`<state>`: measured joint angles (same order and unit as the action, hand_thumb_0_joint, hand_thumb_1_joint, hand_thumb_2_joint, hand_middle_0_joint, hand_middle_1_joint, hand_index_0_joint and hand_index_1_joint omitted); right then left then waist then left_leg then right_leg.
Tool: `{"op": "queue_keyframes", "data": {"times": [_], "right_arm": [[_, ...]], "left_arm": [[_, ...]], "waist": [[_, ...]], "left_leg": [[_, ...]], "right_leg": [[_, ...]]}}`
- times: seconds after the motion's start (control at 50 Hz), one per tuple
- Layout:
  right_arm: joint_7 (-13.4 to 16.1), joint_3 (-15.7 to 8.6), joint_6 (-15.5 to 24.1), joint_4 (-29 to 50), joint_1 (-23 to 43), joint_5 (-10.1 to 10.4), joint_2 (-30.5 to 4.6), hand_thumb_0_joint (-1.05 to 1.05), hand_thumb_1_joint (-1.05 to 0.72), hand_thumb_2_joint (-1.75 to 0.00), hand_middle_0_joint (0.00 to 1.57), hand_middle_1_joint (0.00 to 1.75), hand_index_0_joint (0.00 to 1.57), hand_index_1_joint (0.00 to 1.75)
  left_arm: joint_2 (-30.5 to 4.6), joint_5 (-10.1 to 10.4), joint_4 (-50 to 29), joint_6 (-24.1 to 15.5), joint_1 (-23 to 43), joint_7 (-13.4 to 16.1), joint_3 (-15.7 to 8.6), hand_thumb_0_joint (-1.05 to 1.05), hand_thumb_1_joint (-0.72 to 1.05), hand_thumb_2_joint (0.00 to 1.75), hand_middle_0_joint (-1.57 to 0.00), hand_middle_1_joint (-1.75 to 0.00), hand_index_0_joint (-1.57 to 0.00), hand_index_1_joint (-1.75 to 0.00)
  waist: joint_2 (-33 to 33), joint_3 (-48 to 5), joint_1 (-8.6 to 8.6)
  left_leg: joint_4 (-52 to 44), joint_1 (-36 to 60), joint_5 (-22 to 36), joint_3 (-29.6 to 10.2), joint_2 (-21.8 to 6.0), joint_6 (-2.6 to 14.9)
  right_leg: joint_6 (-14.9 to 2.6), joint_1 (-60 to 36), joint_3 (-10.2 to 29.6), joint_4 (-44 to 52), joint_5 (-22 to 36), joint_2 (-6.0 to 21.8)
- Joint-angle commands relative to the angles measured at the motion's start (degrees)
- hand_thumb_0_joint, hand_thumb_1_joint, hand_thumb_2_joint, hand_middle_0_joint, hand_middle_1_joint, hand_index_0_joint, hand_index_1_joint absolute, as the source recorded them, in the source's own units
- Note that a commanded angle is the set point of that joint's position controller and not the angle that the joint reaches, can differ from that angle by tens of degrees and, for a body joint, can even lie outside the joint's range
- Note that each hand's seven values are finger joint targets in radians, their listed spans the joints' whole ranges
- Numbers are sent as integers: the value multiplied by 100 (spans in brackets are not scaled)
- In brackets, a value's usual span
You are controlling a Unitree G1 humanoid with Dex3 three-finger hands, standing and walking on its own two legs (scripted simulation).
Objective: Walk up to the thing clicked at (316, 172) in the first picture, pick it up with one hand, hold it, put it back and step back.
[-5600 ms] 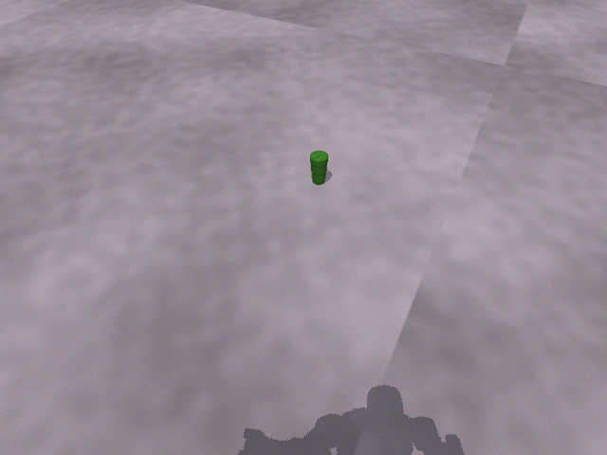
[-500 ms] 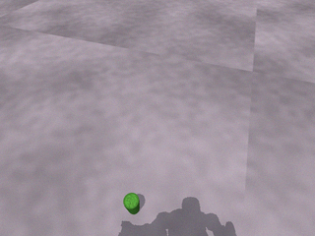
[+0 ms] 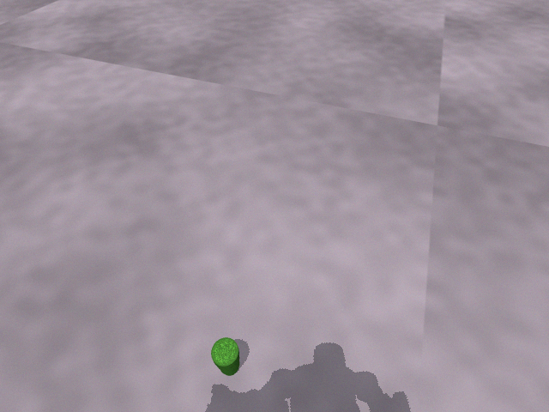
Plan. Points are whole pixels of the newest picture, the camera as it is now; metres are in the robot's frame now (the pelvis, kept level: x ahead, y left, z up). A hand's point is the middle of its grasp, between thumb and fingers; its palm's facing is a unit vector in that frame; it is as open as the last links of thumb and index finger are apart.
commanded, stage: stand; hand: left
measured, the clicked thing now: (227, 359) +0.39 +0.19 -0.70
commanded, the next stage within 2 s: none
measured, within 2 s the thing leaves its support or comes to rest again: neither
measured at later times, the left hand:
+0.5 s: hand out of the picture +0.07 +0.25 -0.15, palm faces -0.02 -0.94 -0.35, open 7.4 cm
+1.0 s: hand out of the picture +0.06 +0.24 -0.16, palm faces -0.03 -0.94 -0.34, open 7.4 cm
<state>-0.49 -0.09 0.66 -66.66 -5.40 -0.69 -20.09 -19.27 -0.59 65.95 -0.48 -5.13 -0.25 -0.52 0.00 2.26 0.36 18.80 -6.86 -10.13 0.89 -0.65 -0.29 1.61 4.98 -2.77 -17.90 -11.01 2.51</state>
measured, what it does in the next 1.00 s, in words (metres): stands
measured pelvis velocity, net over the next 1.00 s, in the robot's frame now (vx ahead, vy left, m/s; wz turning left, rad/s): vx -0.01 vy -0.01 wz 0.00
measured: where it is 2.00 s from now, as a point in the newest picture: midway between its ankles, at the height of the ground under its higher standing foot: outside the picture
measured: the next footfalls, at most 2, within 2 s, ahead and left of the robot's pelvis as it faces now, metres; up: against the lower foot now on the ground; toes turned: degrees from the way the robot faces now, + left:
none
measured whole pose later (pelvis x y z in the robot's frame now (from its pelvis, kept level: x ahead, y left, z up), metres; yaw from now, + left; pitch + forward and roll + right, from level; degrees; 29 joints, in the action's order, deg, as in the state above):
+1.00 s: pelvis -0.01 -0.01 +0.00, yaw +0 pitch -2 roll +0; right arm -0.7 0.4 0.3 -65.9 -6.4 -0.8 -20.1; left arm -19.9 -0.5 64.9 -0.5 -7.1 -0.2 0.1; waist 0.3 2.3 0.2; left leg 17.9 -6.9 -8.9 0.8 -1.3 -1.0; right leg 0.9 5.5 -2.8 -17.9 -10.3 1.9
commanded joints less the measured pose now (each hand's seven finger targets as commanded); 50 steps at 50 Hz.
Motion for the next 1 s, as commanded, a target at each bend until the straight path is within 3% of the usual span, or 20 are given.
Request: {"op": "queue_keyframes", "data": {"times": [0.0,0.06,0.14,0.26,0.36,0.52,0.62,0.74,0.88,0.98], "right_arm": [[103,-216,131,401,399,31,-1246,0,-90,-90,20,30,20,30],[110,-193,123,389,347,38,-1230,0,-90,-90,20,30,20,30],[101,-189,127,397,318,27,-1197,0,-90,-90,20,30,20,30],[97,-191,106,395,350,21,-1258,0,-90,-90,20,30,20,30],[81,-191,102,390,343,27,-1240,0,-90,-90,20,30,20,30],[71,-189,115,409,279,20,-1223,0,-90,-90,20,30,20,30],[75,-180,107,427,268,16,-1217,0,-90,-90,20,30,20,30],[75,-173,99,434,245,17,-1218,0,-90,-90,20,30,20,30],[66,-185,80,419,224,10,-1218,0,-90,-90,20,30,20,30],[71,-188,109,431,172,8,-1235,0,-90,-90,20,30,20,30]], "left_arm": [[-1230,28,-355,-127,185,87,-204,0,90,90,-20,-30,-20,-30],[-1256,17,-366,-108,233,82,-215,0,90,90,-20,-30,-20,-30],[-1282,21,-397,-122,264,88,-203,0,90,90,-20,-30,-20,-30],[-1241,13,-393,-101,243,76,-180,0,90,90,-20,-30,-20,-30],[-1260,6,-386,-112,170,73,-173,0,90,90,-20,-30,-20,-30],[-1283,19,-414,-130,148,73,-177,0,90,90,-20,-30,-20,-30],[-1298,6,-425,-124,88,73,-176,0,90,90,-20,-30,-20,-30],[-1334,-1,-436,-128,93,69,-185,0,90,90,-20,-30,-20,-30],[-1308,-13,-408,-107,3,65,-171,0,90,90,-20,-30,-20,-30],[-1312,4,-459,-124,12,60,-172,0,90,90,-20,-30,-20,-30]], "waist": [[26,-425,-54],[92,-486,-27],[-68,-551,-15],[57,-436,-22],[-28,-322,-31],[-46,-396,-17],[8,-356,-14],[16,-387,-19],[-52,-96,-40],[16,-368,-30]], "left_leg": [[-240,108,1505,-551,-736,91],[-289,138,1292,-517,-719,82],[-293,209,1492,-520,-754,69],[-376,105,930,-500,-720,72],[-405,81,792,-532,-719,83],[-348,154,1049,-535,-731,89],[-366,156,784,-536,-730,84],[-345,131,784,-517,-724,109],[-457,-90,250,-592,-699,99],[-354,102,712,-543,-727,110]], "right_leg": [[-209,-114,472,232,1089,594],[-217,-131,492,250,936,603],[-226,-162,465,231,1085,600],[-226,-66,490,332,639,597],[-215,37,500,387,523,589],[-243,-26,513,352,765,601],[-235,93,526,394,514,582],[-244,28,557,374,597,597],[-226,247,520,460,-32,540],[-267,76,573,382,473,590]]}}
